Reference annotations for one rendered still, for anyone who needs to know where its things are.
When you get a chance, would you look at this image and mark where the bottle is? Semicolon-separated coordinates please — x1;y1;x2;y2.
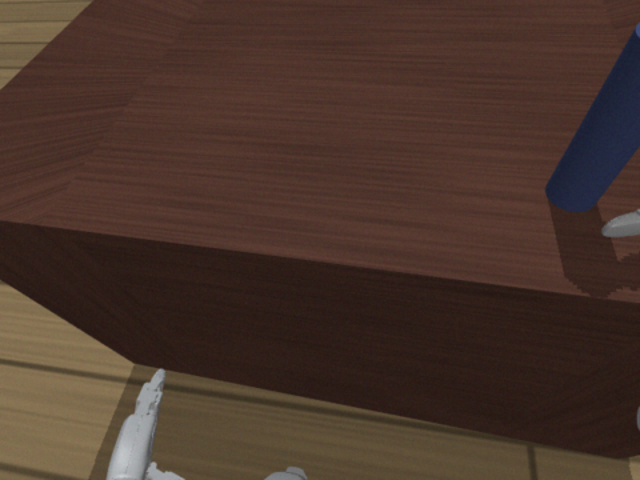
545;23;640;212

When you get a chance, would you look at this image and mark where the left robot hand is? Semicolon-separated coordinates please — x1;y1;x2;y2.
106;368;186;480

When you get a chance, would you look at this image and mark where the right robot hand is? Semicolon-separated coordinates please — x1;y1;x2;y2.
602;209;640;237

